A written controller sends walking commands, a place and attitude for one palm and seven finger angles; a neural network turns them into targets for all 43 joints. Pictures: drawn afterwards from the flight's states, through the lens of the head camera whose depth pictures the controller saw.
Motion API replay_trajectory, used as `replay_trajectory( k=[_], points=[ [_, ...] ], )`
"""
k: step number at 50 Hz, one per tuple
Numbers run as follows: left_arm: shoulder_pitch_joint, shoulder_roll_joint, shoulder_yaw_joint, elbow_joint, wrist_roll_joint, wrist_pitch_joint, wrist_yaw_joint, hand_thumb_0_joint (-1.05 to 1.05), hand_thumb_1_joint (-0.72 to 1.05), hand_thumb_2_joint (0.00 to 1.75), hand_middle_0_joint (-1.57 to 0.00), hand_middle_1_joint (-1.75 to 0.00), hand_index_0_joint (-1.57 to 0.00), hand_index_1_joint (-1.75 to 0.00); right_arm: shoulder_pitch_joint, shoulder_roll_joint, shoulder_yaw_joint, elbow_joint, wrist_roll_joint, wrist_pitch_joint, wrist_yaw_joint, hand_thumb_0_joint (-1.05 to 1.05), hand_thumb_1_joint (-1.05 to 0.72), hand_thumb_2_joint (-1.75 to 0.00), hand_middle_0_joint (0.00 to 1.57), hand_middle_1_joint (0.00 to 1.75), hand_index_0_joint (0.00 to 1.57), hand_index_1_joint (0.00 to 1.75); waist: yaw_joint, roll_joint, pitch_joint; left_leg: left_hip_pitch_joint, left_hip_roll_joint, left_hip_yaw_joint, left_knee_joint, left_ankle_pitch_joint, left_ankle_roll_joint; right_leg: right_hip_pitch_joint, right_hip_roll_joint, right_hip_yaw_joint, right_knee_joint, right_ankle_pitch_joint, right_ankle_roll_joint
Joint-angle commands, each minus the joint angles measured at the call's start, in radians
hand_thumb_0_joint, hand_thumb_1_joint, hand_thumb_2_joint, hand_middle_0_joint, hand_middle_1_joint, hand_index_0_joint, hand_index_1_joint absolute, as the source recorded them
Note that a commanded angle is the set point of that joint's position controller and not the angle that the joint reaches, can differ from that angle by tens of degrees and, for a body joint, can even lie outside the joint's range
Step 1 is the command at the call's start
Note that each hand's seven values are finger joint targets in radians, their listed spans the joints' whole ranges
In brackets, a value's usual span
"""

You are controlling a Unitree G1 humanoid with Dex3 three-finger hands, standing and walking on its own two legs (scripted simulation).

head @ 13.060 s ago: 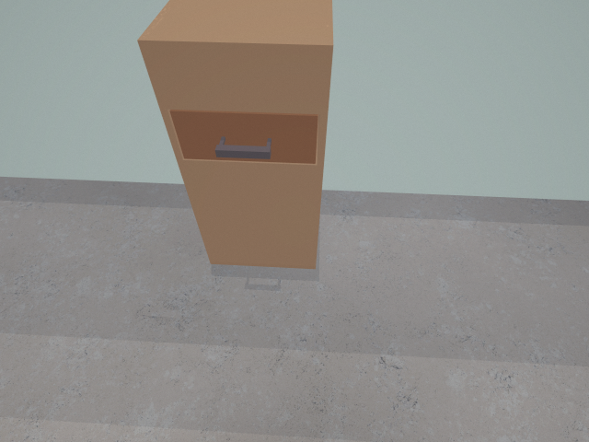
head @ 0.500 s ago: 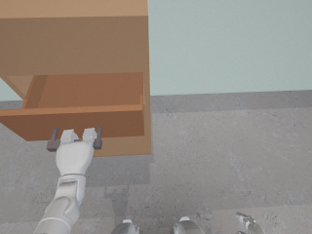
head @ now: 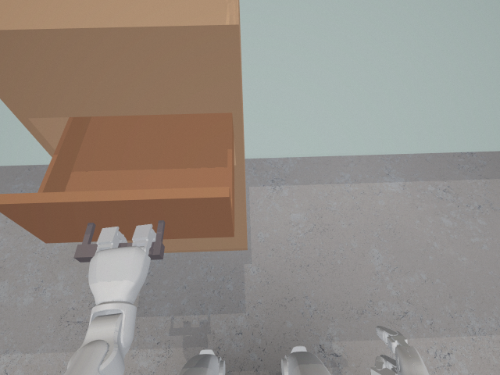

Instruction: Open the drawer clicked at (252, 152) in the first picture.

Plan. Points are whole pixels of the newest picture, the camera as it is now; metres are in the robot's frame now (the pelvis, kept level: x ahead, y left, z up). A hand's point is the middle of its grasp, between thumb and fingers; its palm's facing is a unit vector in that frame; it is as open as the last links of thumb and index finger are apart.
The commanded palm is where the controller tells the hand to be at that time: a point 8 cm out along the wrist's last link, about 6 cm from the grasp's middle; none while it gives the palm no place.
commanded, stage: pull the drawer open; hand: left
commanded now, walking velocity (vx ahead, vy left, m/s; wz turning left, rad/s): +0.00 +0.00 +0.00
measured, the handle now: (123, 239) +0.35 +0.24 -0.04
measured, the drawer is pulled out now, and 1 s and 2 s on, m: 0.19 0.30 0.30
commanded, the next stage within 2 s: open the thumb to release the handle in 1.20 s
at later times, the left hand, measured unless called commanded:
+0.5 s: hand (128, 309) +0.23 +0.21 -0.06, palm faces -0.03 -0.06 -1.00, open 6.0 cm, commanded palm +0.18 +0.22 -0.01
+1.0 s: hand (121, 346) +0.18 +0.21 -0.06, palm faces -0.05 -0.08 -1.00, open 6.1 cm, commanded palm +0.13 +0.22 -0.01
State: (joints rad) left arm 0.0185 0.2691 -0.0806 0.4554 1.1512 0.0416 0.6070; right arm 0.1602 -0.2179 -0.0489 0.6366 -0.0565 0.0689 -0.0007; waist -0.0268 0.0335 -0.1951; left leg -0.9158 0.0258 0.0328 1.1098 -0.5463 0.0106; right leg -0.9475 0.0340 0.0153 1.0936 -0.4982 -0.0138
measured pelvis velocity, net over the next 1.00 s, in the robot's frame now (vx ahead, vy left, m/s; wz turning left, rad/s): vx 0.00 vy -0.02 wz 0.01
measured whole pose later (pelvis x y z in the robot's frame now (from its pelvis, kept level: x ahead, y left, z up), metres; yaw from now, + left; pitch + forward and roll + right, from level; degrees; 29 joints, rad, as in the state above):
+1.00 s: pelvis +0.00 -0.02 -0.02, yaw +0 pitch +20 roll +1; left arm 0.47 0.29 -0.04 0.09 1.16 -0.10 0.63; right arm 0.08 -0.21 -0.03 0.57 -0.09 0.06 0.01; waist 0.03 0.02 -0.20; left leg -0.97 0.02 0.03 1.21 -0.60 -0.01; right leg -1.02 0.04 0.02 1.23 -0.56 -0.04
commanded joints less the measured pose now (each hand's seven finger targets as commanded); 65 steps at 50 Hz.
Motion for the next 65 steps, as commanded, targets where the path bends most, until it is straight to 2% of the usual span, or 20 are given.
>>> replay_trajectory(
  k=[1, 5, 7, 9, 21, 23, 25, 28, 30, 33, 40, 43, 44, 48, 54, 58, 61, 63, 64, 65],
  points=[
    [0.074, 0.142, 0.099, -0.175, -0.018, 0.01, 0.057, 0.0, 0.9, 0.9, -0.4, -1.35, -0.4, -1.35, -0.033, -0.129, -0.044, -0.124, 0.004, -0.048, -0.011, 0.0, -0.9, -0.9, 0.2, 0.3, 0.2, 0.3, 0.064, -0.039, -0.295, 0.191, -0.048, -0.008, -0.119, 0.393, 0.009, 0.238, 0.01, -0.021, -0.126, 0.429, -0.038],
    [0.157, 0.151, 0.119, -0.202, -0.021, 0.004, 0.061, 0.0, 0.9, 0.9, -0.4, -1.35, -0.4, -1.35, -0.042, -0.126, -0.042, -0.133, 0.005, -0.049, -0.01, 0.0, -0.9, -0.9, 0.2, 0.3, 0.2, 0.3, 0.078, -0.049, -0.297, 0.179, -0.052, -0.006, -0.113, 0.398, 0.007, 0.254, 0.009, -0.012, -0.117, 0.455, -0.038],
    [0.193, 0.147, 0.118, -0.229, -0.023, 0.006, 0.063, 0.0, 0.9, 0.9, -0.4, -1.35, -0.4, -1.35, -0.053, -0.127, -0.042, -0.139, 0.004, -0.05, -0.009, 0.0, -0.9, -0.9, 0.2, 0.3, 0.2, 0.3, 0.084, -0.017, -0.302, 0.19, -0.051, -0.007, -0.112, 0.42, 0.006, 0.253, 0.008, -0.015, -0.112, 0.474, -0.043],
    [0.235, 0.156, 0.132, -0.243, -0.025, 0.004, 0.068, 0.0, 0.9, 0.9, -0.4, -1.35, -0.4, -1.35, -0.051, -0.123, -0.042, -0.139, 0.004, -0.05, -0.007, 0.0, -0.9, -0.9, 0.2, 0.3, 0.2, 0.3, 0.084, -0.045, -0.301, 0.186, -0.052, -0.006, -0.103, 0.427, 0.005, 0.263, 0.009, -0.007, -0.107, 0.501, -0.039],
    [0.42, 0.138, 0.131, -0.352, -0.032, -0.013, 0.085, 0.0, 0.9, 0.9, -0.4, -1.35, -0.4, -1.35, -0.096, -0.114, -0.034, -0.161, -0.004, -0.054, 0.001, 0.0, -0.9, -0.9, 0.2, 0.3, 0.2, 0.3, 0.094, -0.036, -0.284, 0.178, -0.056, -0.008, -0.082, 0.428, 0.004, 0.255, 0.006, 0.008, -0.084, 0.535, -0.041],
    [0.467, 0.158, 0.155, -0.37, -0.026, -0.022, 0.09, 0.0, 0.9, 0.9, -0.4, -1.35, -0.4, -1.35, -0.103, -0.113, -0.029, -0.171, -0.006, -0.054, 0.002, 0.0, -0.9, -0.9, 0.2, 0.3, 0.2, 0.3, 0.108, -0.034, -0.296, 0.178, -0.056, -0.01, -0.075, 0.447, 0.003, 0.254, 0.007, 0.01, -0.07, 0.544, -0.043],
    [0.473, 0.128, 0.121, -0.386, -0.024, -0.024, 0.086, 0.0, 0.9, 0.9, -0.4, -1.35, -0.4, -1.35, -0.109, -0.112, -0.029, -0.176, -0.009, -0.054, 0.007, 0.0, -0.9, -0.9, 0.2, 0.3, 0.2, 0.3, 0.096, -0.028, -0.271, 0.183, -0.054, -0.013, -0.072, 0.439, 0.003, 0.229, 0.007, 0.006, -0.072, 0.521, -0.043],
    [0.516, 0.15, 0.153, -0.402, -0.025, -0.041, 0.088, 0.0, 0.9, 0.9, -0.4, -1.35, -0.4, -1.35, -0.113, -0.11, -0.027, -0.181, -0.013, -0.058, 0.005, 0.0, -0.9, -0.9, 0.2, 0.3, 0.2, 0.3, 0.107, -0.042, -0.296, 0.173, -0.055, -0.015, -0.058, 0.445, 0.004, 0.232, 0.007, 0.009, -0.056, 0.533, -0.041],
    [0.515, 0.134, 0.131, -0.42, -0.022, -0.048, 0.084, 0.0, 0.9, 0.9, -0.4, -1.35, -0.4, -1.35, -0.121, -0.11, -0.026, -0.183, -0.016, -0.058, 0.007, 0.0, -0.9, -0.9, 0.2, 0.3, 0.2, 0.3, 0.097, -0.038, -0.27, 0.167, -0.056, -0.015, -0.053, 0.425, 0.004, 0.215, 0.006, 0.016, -0.059, 0.528, -0.042],
    [0.592, 0.153, 0.16, -0.437, -0.025, -0.06, 0.086, 0.0, 0.9, 0.9, -0.4, -1.35, -0.4, -1.35, -0.126, -0.104, -0.021, -0.197, -0.016, -0.058, 0.008, 0.0, -0.9, -0.9, 0.2, 0.3, 0.2, 0.3, 0.119, -0.03, -0.292, 0.169, -0.059, -0.014, -0.048, 0.447, 0.003, 0.226, 0.005, 0.015, -0.045, 0.533, -0.044],
    [0.616, 0.162, 0.17, -0.468, -0.026, -0.094, 0.078, 0.0, 0.9, 0.9, -0.4, -1.35, -0.4, -1.35, -0.143, -0.103, -0.018, -0.204, -0.024, -0.057, 0.008, 0.0, -0.9, -0.9, 0.2, 0.3, 0.2, 0.3, 0.113, -0.047, -0.251, 0.126, -0.063, -0.016, -0.029, 0.384, 0.004, 0.192, 0.004, 0.033, -0.041, 0.499, -0.044],
    [0.674, 0.19, 0.212, -0.472, -0.024, -0.11, 0.085, 0.0, 0.9, 0.9, -0.4, -1.35, -0.4, -1.35, -0.148, -0.096, -0.015, -0.208, -0.025, -0.057, 0.006, 0.0, -0.9, -0.9, 0.2, 0.3, 0.2, 0.3, 0.135, -0.044, -0.278, 0.119, -0.067, -0.015, -0.024, 0.389, 0.002, 0.203, 0.005, 0.037, -0.025, 0.502, -0.047],
    [0.674, 0.162, 0.179, -0.484, -0.027, -0.11, 0.08, 0.0, 0.9, 0.9, -0.4, -1.35, -0.4, -1.35, -0.147, -0.097, -0.016, -0.211, -0.027, -0.058, 0.007, 0.0, -0.9, -0.9, 0.2, 0.3, 0.2, 0.3, 0.124, -0.036, -0.27, 0.114, -0.066, -0.015, -0.019, 0.379, 0.005, 0.202, 0.002, 0.034, -0.029, 0.51, -0.046],
    [0.683, 0.184, 0.204, -0.5, -0.027, -0.124, 0.08, 0.0, 0.9, 0.9, -0.4, -1.35, -0.4, -1.35, -0.157, -0.095, -0.016, -0.213, -0.029, -0.056, 0.005, 0.0, -0.9, -0.9, 0.2, 0.3, 0.2, 0.3, 0.131, -0.04, -0.267, 0.105, -0.067, -0.017, -0.013, 0.355, 0.004, 0.171, 0.005, 0.036, -0.022, 0.453, -0.047],
    [0.717, 0.159, 0.177, -0.513, -0.037, -0.127, 0.067, 0.0, 0.9, 0.9, -0.4, -1.35, -0.4, -1.35, -0.156, -0.092, -0.018, -0.224, -0.028, -0.054, 0.007, 0.0, -0.9, -0.9, 0.2, 0.3, 0.2, 0.3, 0.123, -0.045, -0.245, 0.084, -0.066, -0.017, -0.006, 0.313, 0.008, 0.154, 0.004, 0.027, -0.029, 0.4, -0.046],
    [0.743, 0.196, 0.226, -0.514, -0.046, -0.134, 0.069, 0.0, 0.9, 0.9, -0.4, -1.35, -0.4, -1.35, -0.166, -0.089, -0.014, -0.225, -0.025, -0.052, 0.001, 0.0, -0.9, -0.9, 0.2, 0.3, 0.2, 0.3, 0.144, -0.05, -0.265, 0.061, -0.071, -0.013, -0.008, 0.303, 0.006, 0.181, 0.0, 0.047, -0.023, 0.411, -0.046],
    [0.731, 0.176, 0.203, -0.513, -0.048, -0.132, 0.068, 0.0, 0.9, 0.9, -0.4, -1.35, -0.4, -1.35, -0.161, -0.09, -0.019, -0.223, -0.025, -0.05, 0.001, 0.0, -0.9, -0.9, 0.2, 0.3, 0.2, 0.3, 0.131, -0.052, -0.243, 0.05, -0.07, -0.014, -0.008, 0.286, 0.008, 0.178, -0.001, 0.048, -0.032, 0.404, -0.045],
    [0.74, 0.194, 0.224, -0.518, -0.047, -0.135, 0.071, 0.0, 0.9, 0.9, -0.4, -1.35, -0.4, -1.35, -0.167, -0.089, -0.015, -0.224, -0.025, -0.048, 0.0, 0.0, -0.9, -0.9, 0.2, 0.3, 0.2, 0.3, 0.143, -0.036, -0.267, 0.058, -0.072, -0.012, -0.006, 0.3, 0.007, 0.176, 0.001, 0.047, -0.021, 0.405, -0.047],
    [0.738, 0.181, 0.212, -0.504, -0.047, -0.133, 0.07, 0.0, 0.9, 0.9, -0.4, -1.35, -0.4, -1.35, -0.161, -0.088, -0.019, -0.221, -0.024, -0.048, -0.001, 0.0, -0.9, -0.9, 0.2, 0.3, 0.2, 0.3, 0.134, -0.052, -0.253, 0.05, -0.07, -0.014, -0.005, 0.297, 0.008, 0.178, 0.002, 0.042, -0.024, 0.417, -0.047],
    [0.344, 0.121, 0.081, -0.54, -0.02, -0.122, 0.081, 0.0, 0.9, 0.9, -0.4, -1.35, -0.4, -1.35, -0.16, -0.113, -0.021, -0.189, -0.035, -0.048, 0.0, 0.0, -0.9, -0.9, 0.2, 0.3, 0.2, 0.3, 0.017, -0.044, -0.221, 0.06, -0.06, -0.032, 0.033, 0.254, 0.012, 0.037, -0.009, 0.049, -0.027, 0.347, -0.036]
  ],
)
